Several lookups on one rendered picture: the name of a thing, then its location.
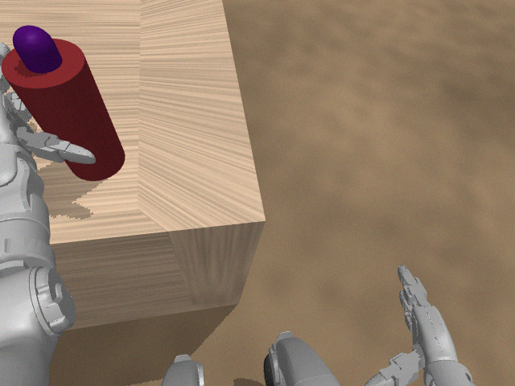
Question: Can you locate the right robot arm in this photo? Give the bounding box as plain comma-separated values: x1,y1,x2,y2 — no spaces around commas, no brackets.
423,360,476,386

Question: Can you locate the left robot arm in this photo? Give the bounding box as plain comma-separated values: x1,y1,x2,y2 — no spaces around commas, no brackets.
0,144,76,386

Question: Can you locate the bottle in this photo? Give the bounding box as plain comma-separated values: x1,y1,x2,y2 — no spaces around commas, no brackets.
1,26,125,181

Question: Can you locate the left robot hand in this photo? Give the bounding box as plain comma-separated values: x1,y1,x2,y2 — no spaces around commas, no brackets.
0,43,96,164

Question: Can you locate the right robot hand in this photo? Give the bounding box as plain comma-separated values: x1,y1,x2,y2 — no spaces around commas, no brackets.
365,265,458,386

